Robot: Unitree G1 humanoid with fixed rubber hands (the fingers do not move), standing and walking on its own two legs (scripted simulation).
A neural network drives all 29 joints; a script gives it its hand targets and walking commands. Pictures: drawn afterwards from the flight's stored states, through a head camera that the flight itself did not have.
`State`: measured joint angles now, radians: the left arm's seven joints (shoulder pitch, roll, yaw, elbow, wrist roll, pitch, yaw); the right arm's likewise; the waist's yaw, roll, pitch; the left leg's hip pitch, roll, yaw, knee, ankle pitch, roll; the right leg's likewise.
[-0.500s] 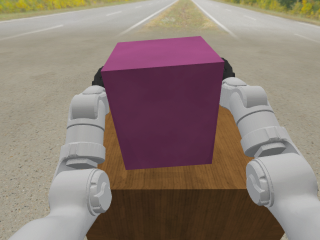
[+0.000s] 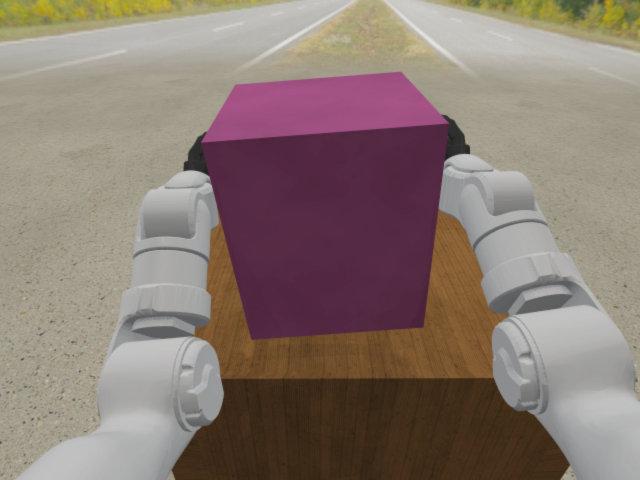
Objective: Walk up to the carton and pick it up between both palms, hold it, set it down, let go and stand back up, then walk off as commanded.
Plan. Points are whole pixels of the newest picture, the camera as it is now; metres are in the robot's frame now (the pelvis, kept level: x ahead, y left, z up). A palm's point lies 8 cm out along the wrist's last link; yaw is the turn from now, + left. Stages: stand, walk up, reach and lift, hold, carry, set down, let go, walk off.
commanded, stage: hold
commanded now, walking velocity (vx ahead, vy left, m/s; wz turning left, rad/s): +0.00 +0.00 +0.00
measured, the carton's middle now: (327, 203) +0.38 +0.00 +0.25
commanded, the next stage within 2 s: set down in 0.16 s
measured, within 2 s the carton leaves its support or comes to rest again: neither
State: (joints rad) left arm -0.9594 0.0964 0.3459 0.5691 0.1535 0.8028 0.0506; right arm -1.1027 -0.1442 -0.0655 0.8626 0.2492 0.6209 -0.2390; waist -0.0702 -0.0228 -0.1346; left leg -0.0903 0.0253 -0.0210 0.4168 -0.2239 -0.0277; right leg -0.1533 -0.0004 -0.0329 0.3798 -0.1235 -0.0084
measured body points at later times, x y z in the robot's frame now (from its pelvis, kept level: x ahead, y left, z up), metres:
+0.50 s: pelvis +0.01 +0.00 +0.00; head -0.08 +0.02 +0.44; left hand +0.41 +0.16 +0.29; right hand +0.40 -0.14 +0.32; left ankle +0.01 +0.14 -0.74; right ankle +0.06 -0.11 -0.74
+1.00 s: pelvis +0.03 +0.01 +0.00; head -0.04 +0.03 +0.45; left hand +0.44 +0.17 +0.24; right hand +0.43 -0.13 +0.25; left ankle +0.01 +0.14 -0.74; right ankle +0.06 -0.11 -0.74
